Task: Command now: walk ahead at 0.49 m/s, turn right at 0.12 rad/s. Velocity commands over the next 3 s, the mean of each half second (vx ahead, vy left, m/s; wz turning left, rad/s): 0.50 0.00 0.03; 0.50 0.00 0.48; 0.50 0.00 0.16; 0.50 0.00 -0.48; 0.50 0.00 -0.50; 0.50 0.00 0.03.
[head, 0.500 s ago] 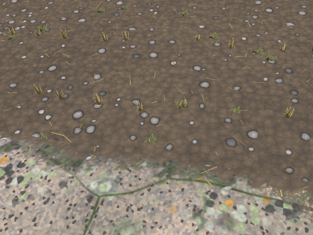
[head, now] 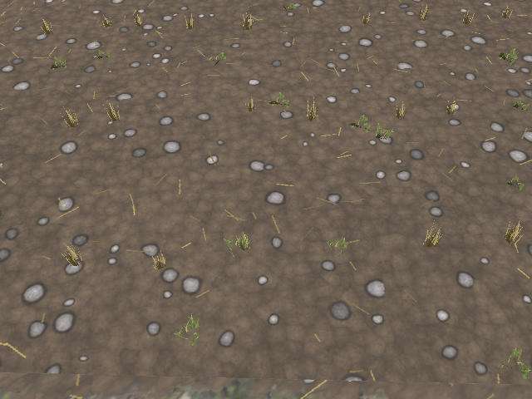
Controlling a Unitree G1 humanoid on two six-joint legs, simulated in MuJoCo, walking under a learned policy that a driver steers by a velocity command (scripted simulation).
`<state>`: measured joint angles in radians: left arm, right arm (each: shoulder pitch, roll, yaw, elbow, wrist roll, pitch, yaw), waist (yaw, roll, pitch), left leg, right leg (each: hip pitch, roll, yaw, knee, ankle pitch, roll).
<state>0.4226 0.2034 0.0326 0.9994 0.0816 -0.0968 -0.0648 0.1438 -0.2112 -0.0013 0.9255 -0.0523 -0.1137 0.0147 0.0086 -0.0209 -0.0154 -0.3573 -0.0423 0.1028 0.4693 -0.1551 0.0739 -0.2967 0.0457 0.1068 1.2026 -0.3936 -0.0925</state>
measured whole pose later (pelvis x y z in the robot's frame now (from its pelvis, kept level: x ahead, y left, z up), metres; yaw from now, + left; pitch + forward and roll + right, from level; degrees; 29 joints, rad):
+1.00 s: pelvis +0.52 +0.01 -0.04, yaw +22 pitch +0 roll -5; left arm 0.63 0.08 -0.04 1.11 0.11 -0.13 0.03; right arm 0.13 -0.15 -0.01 0.85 -0.08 -0.03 0.10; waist 0.12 0.08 0.01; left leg -0.65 0.17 -0.03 0.63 0.38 0.09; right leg 0.14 -0.01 -0.38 0.51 -0.61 0.04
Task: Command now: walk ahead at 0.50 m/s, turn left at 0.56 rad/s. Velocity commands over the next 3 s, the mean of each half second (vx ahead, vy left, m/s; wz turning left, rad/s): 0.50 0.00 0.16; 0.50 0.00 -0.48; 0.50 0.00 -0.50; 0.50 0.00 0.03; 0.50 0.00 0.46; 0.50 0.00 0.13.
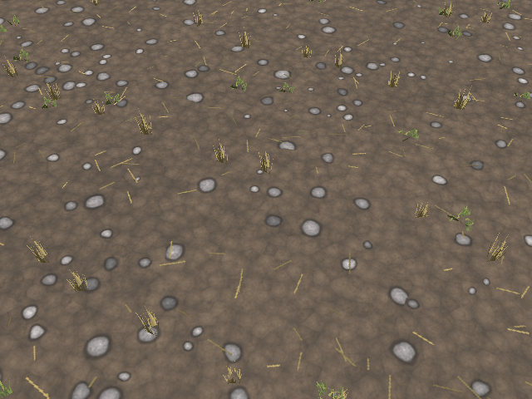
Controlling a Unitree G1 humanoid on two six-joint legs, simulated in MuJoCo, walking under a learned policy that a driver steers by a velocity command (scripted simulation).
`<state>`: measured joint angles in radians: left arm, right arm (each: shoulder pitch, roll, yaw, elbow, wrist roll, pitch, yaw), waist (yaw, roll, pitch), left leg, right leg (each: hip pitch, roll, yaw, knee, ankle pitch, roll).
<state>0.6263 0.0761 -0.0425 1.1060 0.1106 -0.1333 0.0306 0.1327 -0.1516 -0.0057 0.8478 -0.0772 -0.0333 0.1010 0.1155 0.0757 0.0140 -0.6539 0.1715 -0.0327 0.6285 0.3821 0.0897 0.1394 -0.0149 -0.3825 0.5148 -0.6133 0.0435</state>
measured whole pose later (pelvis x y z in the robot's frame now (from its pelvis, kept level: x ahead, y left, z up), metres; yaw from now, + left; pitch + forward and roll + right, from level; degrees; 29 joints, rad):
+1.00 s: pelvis +0.62 -0.02 -0.11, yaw -15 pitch +4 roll +1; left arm 0.36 0.23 0.08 0.83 -0.03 -0.07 0.01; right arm -0.03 -0.25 -0.08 0.83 0.00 -0.10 -0.02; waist 0.06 0.02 -0.01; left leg -0.66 0.04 -0.10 0.60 0.02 -0.01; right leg -0.17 0.10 0.14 0.36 -0.24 -0.09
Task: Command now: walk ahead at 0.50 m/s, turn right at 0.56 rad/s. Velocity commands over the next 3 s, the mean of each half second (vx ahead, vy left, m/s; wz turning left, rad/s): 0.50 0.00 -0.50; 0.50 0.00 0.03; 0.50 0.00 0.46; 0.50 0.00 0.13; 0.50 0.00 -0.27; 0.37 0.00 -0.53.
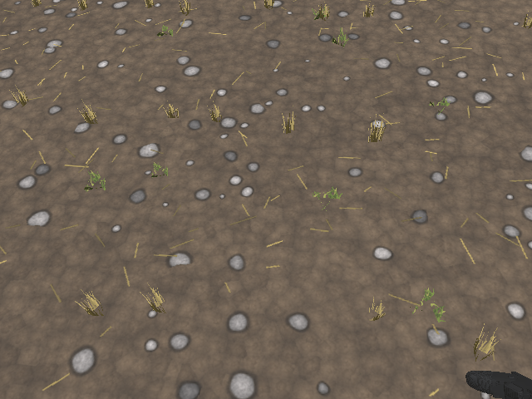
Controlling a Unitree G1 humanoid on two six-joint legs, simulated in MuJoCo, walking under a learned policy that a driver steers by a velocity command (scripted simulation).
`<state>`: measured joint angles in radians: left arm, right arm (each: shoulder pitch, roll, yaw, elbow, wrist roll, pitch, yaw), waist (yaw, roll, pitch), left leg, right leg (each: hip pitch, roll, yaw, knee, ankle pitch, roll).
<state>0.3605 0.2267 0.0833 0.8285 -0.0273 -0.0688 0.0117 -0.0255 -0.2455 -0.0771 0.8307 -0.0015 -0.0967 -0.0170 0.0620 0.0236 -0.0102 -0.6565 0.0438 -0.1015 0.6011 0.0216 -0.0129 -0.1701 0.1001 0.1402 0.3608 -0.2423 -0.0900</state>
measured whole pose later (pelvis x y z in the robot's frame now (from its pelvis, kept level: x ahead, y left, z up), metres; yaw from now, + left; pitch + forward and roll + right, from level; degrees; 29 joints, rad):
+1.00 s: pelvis +0.52 -0.09 +0.00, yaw -12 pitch +2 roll -2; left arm 0.32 0.26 0.08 0.83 0.01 -0.10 0.00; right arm 0.13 -0.28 -0.06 0.84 0.02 -0.05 0.02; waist 0.05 0.04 0.00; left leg -0.73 0.11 -0.07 0.83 0.01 0.00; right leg -0.05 0.04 -0.14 0.22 -0.21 -0.04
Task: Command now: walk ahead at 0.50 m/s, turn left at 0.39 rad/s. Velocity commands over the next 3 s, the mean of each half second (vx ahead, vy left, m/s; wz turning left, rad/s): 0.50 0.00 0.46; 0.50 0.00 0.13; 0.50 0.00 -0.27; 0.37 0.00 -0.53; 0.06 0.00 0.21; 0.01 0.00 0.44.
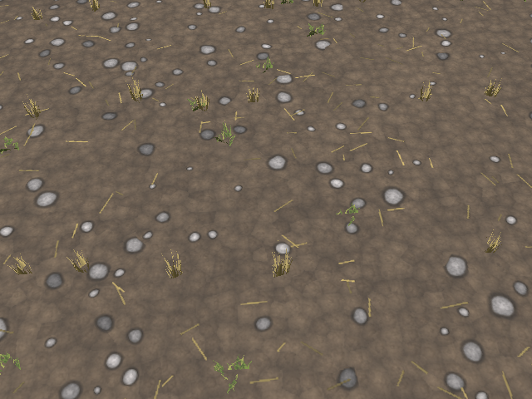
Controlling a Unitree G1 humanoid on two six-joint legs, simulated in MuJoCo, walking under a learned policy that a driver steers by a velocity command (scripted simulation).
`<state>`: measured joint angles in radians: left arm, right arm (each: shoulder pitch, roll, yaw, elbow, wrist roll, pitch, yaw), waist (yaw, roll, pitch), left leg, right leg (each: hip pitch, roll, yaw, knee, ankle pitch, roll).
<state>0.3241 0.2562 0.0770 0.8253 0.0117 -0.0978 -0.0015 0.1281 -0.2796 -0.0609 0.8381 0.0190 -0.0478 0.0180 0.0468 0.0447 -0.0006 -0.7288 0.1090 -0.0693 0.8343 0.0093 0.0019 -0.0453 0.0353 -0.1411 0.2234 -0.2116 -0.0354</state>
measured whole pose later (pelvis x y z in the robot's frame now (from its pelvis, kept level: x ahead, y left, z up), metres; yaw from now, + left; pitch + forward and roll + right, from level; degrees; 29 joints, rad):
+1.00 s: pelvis +0.56 +0.12 +0.00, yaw +18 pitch +2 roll -1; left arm 0.35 0.25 0.05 0.83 -0.01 -0.09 -0.02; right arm 0.16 -0.28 -0.05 0.71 0.00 -0.06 0.00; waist 0.06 0.04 0.01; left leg -0.66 0.11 -0.05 0.87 -0.15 -0.01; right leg -0.14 0.07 -0.03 0.28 -0.18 -0.06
